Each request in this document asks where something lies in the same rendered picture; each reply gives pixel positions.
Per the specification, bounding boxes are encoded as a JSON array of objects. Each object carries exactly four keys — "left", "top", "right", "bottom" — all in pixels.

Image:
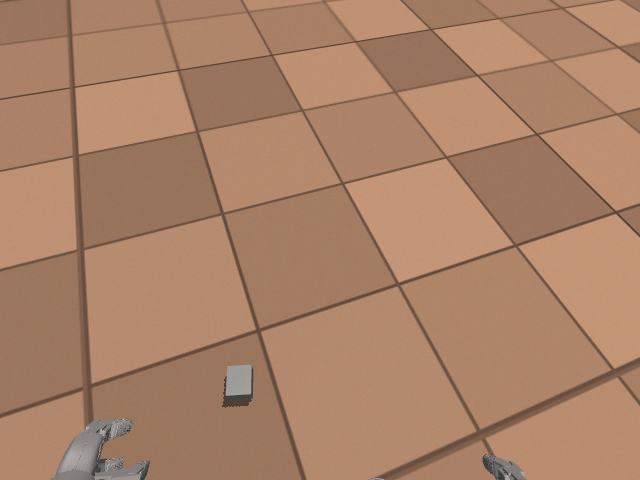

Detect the right robot hand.
[{"left": 483, "top": 454, "right": 527, "bottom": 480}]

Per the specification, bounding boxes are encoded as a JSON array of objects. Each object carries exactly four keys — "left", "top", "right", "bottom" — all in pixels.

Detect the small box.
[{"left": 226, "top": 365, "right": 253, "bottom": 400}]

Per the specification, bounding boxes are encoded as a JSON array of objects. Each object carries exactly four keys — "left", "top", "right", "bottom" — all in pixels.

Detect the left robot hand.
[{"left": 55, "top": 419, "right": 150, "bottom": 480}]

